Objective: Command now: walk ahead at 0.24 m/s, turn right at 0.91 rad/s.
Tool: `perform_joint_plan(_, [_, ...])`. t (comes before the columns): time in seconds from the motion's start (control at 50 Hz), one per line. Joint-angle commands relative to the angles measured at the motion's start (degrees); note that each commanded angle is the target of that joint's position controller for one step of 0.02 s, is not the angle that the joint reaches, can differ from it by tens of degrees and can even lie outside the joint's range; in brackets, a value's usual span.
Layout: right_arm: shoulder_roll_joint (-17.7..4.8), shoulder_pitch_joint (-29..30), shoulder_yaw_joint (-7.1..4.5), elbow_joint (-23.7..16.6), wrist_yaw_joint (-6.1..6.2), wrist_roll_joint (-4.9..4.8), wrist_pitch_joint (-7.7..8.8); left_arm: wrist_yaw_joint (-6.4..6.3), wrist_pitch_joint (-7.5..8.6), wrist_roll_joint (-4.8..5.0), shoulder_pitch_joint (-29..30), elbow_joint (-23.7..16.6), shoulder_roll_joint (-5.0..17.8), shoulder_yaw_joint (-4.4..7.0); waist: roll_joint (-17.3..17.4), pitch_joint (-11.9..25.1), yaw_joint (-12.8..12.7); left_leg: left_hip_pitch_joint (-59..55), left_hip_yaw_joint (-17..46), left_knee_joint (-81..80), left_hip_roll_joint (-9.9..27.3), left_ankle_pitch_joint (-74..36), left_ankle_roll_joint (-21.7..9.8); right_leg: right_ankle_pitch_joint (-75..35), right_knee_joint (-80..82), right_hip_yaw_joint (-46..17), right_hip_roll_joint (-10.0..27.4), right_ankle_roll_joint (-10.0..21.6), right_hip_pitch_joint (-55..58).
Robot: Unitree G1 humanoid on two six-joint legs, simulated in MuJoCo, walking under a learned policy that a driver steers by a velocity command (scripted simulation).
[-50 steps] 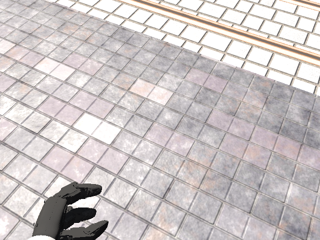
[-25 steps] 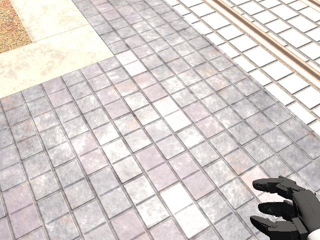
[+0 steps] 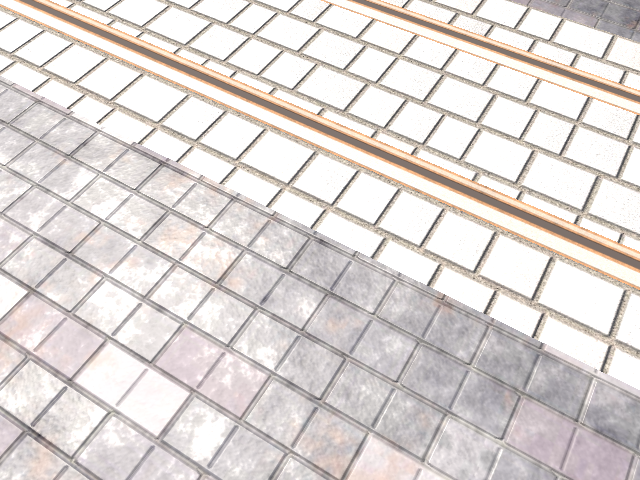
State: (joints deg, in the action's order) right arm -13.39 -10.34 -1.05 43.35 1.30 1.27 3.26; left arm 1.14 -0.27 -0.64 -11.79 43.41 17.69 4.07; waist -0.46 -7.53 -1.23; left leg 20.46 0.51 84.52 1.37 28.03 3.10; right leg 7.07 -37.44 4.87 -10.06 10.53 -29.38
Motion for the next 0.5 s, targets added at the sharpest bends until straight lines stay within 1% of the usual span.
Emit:
perform_joint_plan(0.02, [-9.7, -5.8, -1.88, -5.1, 0.87, 1.86, -1.79, -1.56, -0.09, 1.18, -4.8, -4.0, 7.4, 2.29, 4.8, 12.3, 1.9, 15.2, 4.5, -3.8, 2.2, -2.0, 0.8, -28.7, 19.0, -33.8, 20.6, 10.0, 21.1])
perform_joint_plan(0.04, [-9.2, -5.2, -1.76, -5.3, 0.99, 1.92, -3.18, -1.58, 0.07, 1.08, -5.1, -3.5, 6.9, 2.09, 5.2, 11.6, 2.5, 12.0, 4.4, -7.7, 2.9, -2.3, 1.3, -31.0, 19.1, -30.8, 18.9, 8.4, 16.6])
perform_joint_plan(0.06, [-8.3, -4.7, -1.48, -5.7, 1.08, 1.78, -3.98, -1.43, 0.31, 0.76, -5.2, -3.4, 7.6, 2.31, 5.4, 12.1, 2.6, 10.0, 4.0, -11.1, 3.1, -3.0, 1.7, -33.7, 18.5, -28.8, 17.2, 7.2, 14.2])
perform_joint_plan(0.08, [-7.5, -3.8, -1.24, -6.1, 1.11, 1.6, -4.29, -1.34, 0.5, 0.36, -5.2, -3.7, 8.6, 2.69, 5.3, 13.4, 2.4, 9.4, 3.8, -13.5, 3.0, -4.3, 1.7, -36.2, 17.5, -27.9, 16.0, 5.9, 14.1])
perform_joint_plan(0.1, [-7.0, -2.8, -1.09, -6.6, 1.08, 1.36, -4.47, -1.38, 0.49, 0.2, -5.4, -3.9, 9.2, 2.99, 4.6, 14.5, 2.0, 10.2, 3.9, -15.7, 3.0, -6.1, 1.8, -37.0, 16.5, -27.5, 15.1, 4.3, 15.1])
perform_joint_plan(0.12, [-6.9, -1.6, -1.03, -7.2, 1.07, 1.16, -4.65, -1.51, 0.23, 0.24, -5.4, -4.1, 9.6, 3.24, 3.6, 15.2, 1.6, 11.1, 4.3, -17.5, 2.8, -8.1, 1.7, -34.9, 16.1, -27.7, 14.3, 2.7, 15.9])
perform_joint_plan(0.14, [-6.9, -0.2, -1.04, -7.8, 1.04, 1.06, -4.88, -1.67, -0.18, 0.41, -5.4, -4.4, 9.9, 3.44, 2.5, 15.6, 1.1, 12.2, 4.7, -19.2, 2.5, -9.8, 1.6, -30.6, 16.2, -28.5, 13.5, 1.2, 16.5])
perform_joint_plan(0.18, [-7.3, 2.9, -1.15, -9.0, 0.91, 0.93, -5.47, -1.94, -1.2, 0.77, -5.5, -5.0, 10.1, 3.72, 0.0, 14.9, -0.1, 14.5, 5.8, -22.3, 1.5, -12.3, 1.6, -18.8, 17.2, -31.2, 12.0, -1.4, 17.8])
perform_joint_plan(0.2, [-7.4, 4.0, -1.1, -9.3, 0.65, 1.06, -5.54, -1.87, -1.55, 0.84, -5.6, -5.3, 10.1, 3.74, -1.1, 15.2, -0.7, 15.0, 6.5, -24.0, 1.2, -13.3, 1.8, -4.4, 19.4, -33.4, 11.1, -1.4, 18.2])
perform_joint_plan(0.22, [-7.6, 5.4, -1.11, -9.5, 0.4, 1.15, -5.5, -1.54, -1.73, 0.53, -5.5, -5.8, 10.0, 3.75, -2.3, 14.2, -1.4, 16.1, 7.3, -25.9, 0.9, -14.1, 1.8, 11.7, 22.1, -36.2, 10.6, -0.6, 18.4])
perform_joint_plan(0.24, [-8.0, 6.8, -1.21, -9.7, 0.24, 1.23, -5.27, -1.06, -1.75, 0.17, -5.5, -6.3, 10.1, 3.78, -3.9, 12.4, -2.1, 17.7, 7.8, -28.4, 0.5, -14.3, 1.8, 22.2, 24.2, -39.2, 10.7, 0.7, 19.1])
perform_joint_plan(0.26, [-8.5, 8.1, -1.32, -9.8, 0.13, 1.29, -4.81, -0.59, -1.58, -0.04, -5.9, -6.4, 10.1, 3.82, -5.1, 10.8, -2.8, 18.9, 8.1, -31.2, 0.2, -14.2, 1.8, 26.7, 25.3, -41.5, 11.2, 1.8, 20.3])
perform_joint_plan(0.28, [-8.7, 9.4, -1.36, -9.9, 0.04, 1.3, -4.16, -0.27, -1.28, -0.13, -6.8, -6.4, 10.0, 3.86, -5.6, 9.8, -3.5, 19.3, 8.3, -34.4, -0.1, -14.4, 1.7, 27.8, 25.3, -42.8, 11.6, 2.3, 21.7])
perform_joint_plan(0.32, [-8.7, 11.6, -1.23, -10.1, -0.29, 1.26, -2.76, -0.02, -0.66, -0.27, -8.4, -6.0, 10.2, 3.96, -5.7, 8.9, -4.7, 17.9, 8.3, -40.3, -1.0, -14.4, 1.1, 27.1, 24.0, -43.7, 11.6, 2.6, 23.4])
perform_joint_plan(0.34, [-8.6, 12.4, -1.16, -10.3, -0.51, 1.05, -2.23, 0.07, -0.44, -0.39, -8.4, -6.0, 10.5, 3.99, -6.0, 8.6, -4.8, 16.2, 8.1, -43.0, -1.8, -13.7, 0.8, 26.7, 23.2, -43.9, 11.3, 2.6, 23.0])
perform_joint_plan(0.38, [-8.6, 12.7, -1.1, -10.5, -0.74, 0.12, -1.59, 0.49, -0.3, -0.58, -5.8, -6.9, 10.5, 3.86, -7.0, 7.6, -4.0, 9.8, 7.3, -48.1, -3.4, -12.1, 0.6, 25.4, 21.4, -43.6, 10.2, 2.1, 18.2])
perform_joint_plan(0.4, [-8.7, 11.1, -1.19, -10.2, -0.64, -0.59, -1.4, 0.81, -0.33, -0.68, -3.2, -7.8, 10.3, 3.68, -7.2, 7.5, -2.6, 3.3, 6.9, -51.2, -4.2, -11.5, 0.4, 24.8, 20.6, -43.4, 9.5, 1.2, 13.4])
perform_joint_plan(0.42, [-9.1, 7.6, -1.47, -9.3, -0.32, -1.43, -1.22, 1.11, -0.4, -0.83, 0.2, -9.0, 10.0, 3.46, -6.8, 7.5, -0.1, -6.1, 6.5, -54.7, -4.6, -11.6, 0.0, 24.6, 19.4, -43.1, 8.7, -0.2, 6.5])
perform_joint_plan(0.44, [-9.8, 3.0, -1.97, -8.2, 0.23, -1.95, -0.89, 1.2, -0.41, -0.82, 2.9, -9.7, 9.3, 3.16, -4.8, 7.4, 3.5, -16.9, 6.0, -59.4, -3.9, -15.1, -0.6, 26.3, 16.4, -41.7, 7.1, -2.0, -1.6])
perform_joint_plan(0.46, [-12.6, -1.8, -2.95, -7.1, 0.98, -1.85, -0.41, 1.03, 0.1, -0.54, 2.6, -9.6, 7.2, 2.55, 0.0, 8.1, 5.9, -27.3, 7.1, -62.6, -0.2, -13.7, -1.3, 30.1, 8.3, -36.6, 3.5, -4.8, -9.9])
perform_joint_plan(0.48, [-16.4, -7.0, -3.75, -7.1, 1.65, -0.67, 0.18, 0.46, 1.18, 0.24, 0.9, -10.2, 2.6, 1.2, 8.8, 12.7, 7.2, -32.6, 19.5, -67.9, 13.5, 2.0, -3.5, 30.9, -8.3, -24.9, -0.9, -6.9, -12.7])
perform_joint_plan(0.5, [-21.7, -4.7, -4.73, -8.1, 1.91, 1.35, -0.02, 0.44, 1.76, 0.78, 2.2, -13.1, 2.1, 0.23, 12.3, 12.9, 5.2, -31.6, 40.7, -74.6, 24.1, 17.3, -8.5, 24.8, -17.9, -18.6, -1.7, -8.1, -21.6])
